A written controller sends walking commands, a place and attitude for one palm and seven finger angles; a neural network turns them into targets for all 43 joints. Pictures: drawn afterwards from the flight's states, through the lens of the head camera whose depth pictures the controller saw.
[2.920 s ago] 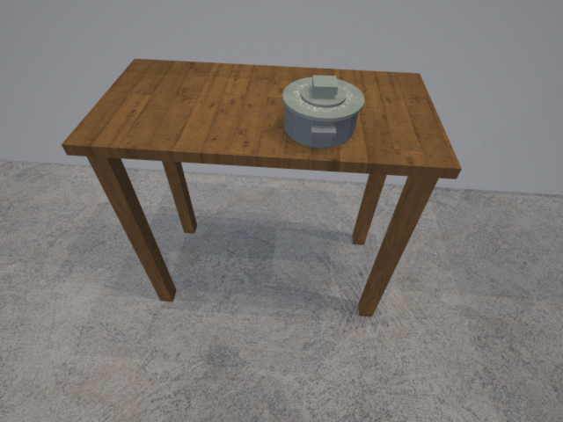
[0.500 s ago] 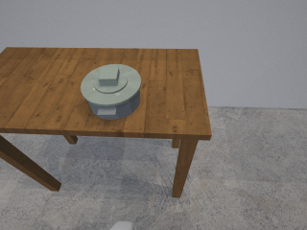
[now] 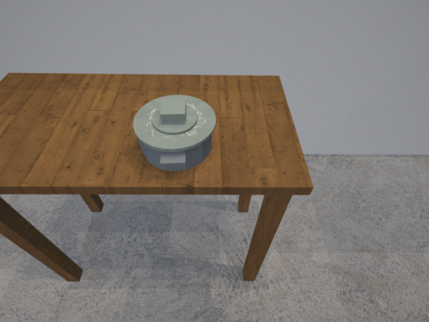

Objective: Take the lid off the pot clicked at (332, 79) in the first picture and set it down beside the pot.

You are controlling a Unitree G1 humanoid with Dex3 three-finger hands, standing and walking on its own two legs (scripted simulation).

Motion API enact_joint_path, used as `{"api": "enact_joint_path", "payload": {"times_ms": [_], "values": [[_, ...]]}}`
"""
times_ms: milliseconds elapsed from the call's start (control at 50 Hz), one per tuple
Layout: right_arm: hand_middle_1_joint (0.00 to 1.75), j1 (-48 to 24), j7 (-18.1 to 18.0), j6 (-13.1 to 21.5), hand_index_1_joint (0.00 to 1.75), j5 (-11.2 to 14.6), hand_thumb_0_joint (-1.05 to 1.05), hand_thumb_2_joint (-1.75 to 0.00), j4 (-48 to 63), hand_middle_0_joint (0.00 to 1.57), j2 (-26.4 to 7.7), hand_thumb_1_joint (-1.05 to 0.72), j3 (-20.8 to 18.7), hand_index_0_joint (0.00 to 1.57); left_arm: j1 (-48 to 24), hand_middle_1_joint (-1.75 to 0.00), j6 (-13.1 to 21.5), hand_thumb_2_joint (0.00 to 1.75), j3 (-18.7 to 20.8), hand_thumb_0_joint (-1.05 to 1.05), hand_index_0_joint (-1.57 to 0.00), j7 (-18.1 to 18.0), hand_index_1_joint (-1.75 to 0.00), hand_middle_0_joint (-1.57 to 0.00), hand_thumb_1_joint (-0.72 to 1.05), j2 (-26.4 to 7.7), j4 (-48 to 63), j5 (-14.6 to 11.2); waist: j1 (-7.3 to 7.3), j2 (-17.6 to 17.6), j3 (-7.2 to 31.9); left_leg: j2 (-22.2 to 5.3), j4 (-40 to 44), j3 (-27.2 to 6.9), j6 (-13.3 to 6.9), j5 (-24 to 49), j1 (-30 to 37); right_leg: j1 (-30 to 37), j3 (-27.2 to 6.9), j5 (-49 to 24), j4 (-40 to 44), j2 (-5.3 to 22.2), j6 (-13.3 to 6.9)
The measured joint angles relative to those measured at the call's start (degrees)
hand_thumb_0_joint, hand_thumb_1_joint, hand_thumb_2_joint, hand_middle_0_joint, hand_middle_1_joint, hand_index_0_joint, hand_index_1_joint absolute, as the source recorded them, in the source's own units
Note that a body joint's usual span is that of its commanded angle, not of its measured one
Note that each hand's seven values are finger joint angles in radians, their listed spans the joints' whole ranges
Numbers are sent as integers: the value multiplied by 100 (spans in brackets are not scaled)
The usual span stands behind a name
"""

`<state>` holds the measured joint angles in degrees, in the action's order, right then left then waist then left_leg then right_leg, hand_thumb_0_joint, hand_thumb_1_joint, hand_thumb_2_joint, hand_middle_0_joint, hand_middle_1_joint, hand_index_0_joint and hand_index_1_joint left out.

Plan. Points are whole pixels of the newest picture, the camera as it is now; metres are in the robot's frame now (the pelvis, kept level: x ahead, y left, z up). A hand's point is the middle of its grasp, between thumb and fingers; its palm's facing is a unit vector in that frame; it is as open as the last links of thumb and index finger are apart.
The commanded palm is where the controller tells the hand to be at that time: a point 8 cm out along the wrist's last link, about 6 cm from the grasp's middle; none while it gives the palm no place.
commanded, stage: come to a stop and stand still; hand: left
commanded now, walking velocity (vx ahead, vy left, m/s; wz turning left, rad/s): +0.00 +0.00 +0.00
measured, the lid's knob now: (173, 110) +0.51 +0.12 +0.12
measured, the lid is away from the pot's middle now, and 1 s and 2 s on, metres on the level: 0.00 0.00 0.00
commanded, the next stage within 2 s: look again from close up in 0.10 s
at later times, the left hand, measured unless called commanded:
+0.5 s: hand out of the picture +0.01 +0.18 -0.17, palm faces +0.03 -0.97 -0.23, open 7.3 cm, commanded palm none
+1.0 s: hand out of the picture +0.04 +0.16 -0.18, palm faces +0.01 -0.98 -0.20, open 7.3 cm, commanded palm none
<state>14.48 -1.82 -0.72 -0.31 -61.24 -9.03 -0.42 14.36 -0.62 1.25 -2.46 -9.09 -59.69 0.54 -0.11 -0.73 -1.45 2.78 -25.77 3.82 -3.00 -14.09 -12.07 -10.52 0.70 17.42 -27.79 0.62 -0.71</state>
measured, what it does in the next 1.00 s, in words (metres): stands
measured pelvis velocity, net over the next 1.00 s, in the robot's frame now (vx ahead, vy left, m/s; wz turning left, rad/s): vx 0.03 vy -0.02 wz -0.02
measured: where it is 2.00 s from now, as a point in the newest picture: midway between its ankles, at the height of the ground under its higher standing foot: outside the picture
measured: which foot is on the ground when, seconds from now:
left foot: down 0.00-1.00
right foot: down 0.00-1.00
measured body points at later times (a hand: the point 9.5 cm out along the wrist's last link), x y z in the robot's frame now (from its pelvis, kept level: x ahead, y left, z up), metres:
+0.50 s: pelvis +0.01 +0.01 -0.01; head +0.02 -0.01 +0.44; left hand +0.01 +0.23 -0.16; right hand +0.02 -0.21 -0.17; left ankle +0.00 +0.09 -0.74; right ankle -0.03 -0.11 -0.74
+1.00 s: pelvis +0.03 -0.02 +0.00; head +0.05 -0.01 +0.45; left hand +0.04 +0.21 -0.16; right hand +0.05 -0.25 -0.16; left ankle +0.00 +0.09 -0.74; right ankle -0.03 -0.11 -0.74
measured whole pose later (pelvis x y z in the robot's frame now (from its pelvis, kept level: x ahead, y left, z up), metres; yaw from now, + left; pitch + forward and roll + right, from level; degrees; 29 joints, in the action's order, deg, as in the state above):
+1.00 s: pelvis +0.03 -0.02 +0.00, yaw -1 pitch +1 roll +1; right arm 14.0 -2.1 0.9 -0.3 -62.9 -8.9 0.5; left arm 16.2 0.6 -0.5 -2.9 -9.5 -60.7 0.3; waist 0.4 -1.4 -1.7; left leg 0.7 -27.6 3.9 -1.2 -18.0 -10.2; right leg -8.3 0.4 20.4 -28.2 -1.5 -2.2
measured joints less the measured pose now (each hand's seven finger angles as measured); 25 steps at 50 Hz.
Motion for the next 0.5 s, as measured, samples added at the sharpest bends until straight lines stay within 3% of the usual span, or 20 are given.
{"api": "enact_joint_path", "payload": {"times_ms": [220,340,500], "values": [[30,237,35,61,29,3,0,-90,-394,20,151,-91,111,20,129,-30,77,90,-87,0,-20,-59,-30,-20,92,35,-277,-16,-37,13,42,-97,140,0,14,39,155,242,-7,-144,348,-100,22],[30,366,88,94,29,-52,0,-90,19,20,40,-91,107,20,274,-30,95,90,-202,0,-20,-23,-30,-20,92,99,-160,13,-60,185,44,-84,-414,-27,-51,-246,-206,-68,34,98,-125,-77,18],[30,340,30,142,29,-31,1,-90,71,20,-82,-93,93,20,442,-30,93,90,-189,0,-20,-49,-30,-20,91,104,-170,-1,28,267,170,-19,-456,29,-64,-380,-81,-25,-27,306,-319,-8,61]]}}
